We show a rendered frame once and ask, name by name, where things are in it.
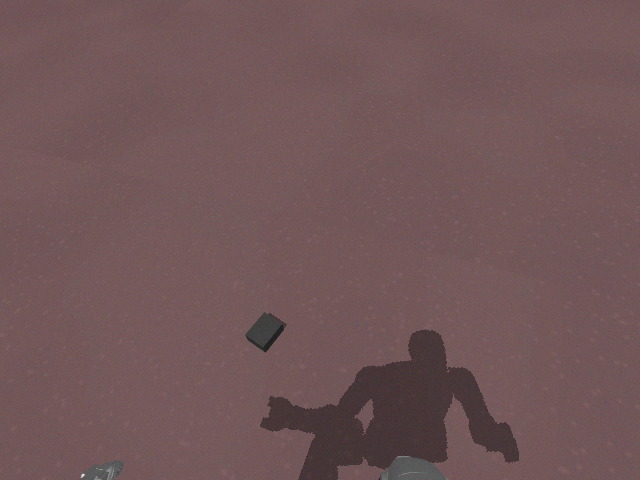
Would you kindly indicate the small box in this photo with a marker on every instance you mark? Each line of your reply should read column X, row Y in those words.
column 264, row 332

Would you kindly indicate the left robot hand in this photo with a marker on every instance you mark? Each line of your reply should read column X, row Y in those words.
column 107, row 471

